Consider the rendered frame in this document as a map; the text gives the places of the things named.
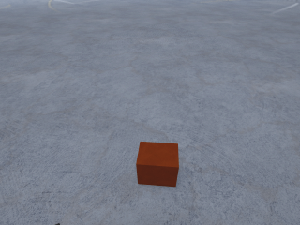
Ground carton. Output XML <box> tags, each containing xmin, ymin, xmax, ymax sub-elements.
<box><xmin>136</xmin><ymin>142</ymin><xmax>179</xmax><ymax>187</ymax></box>

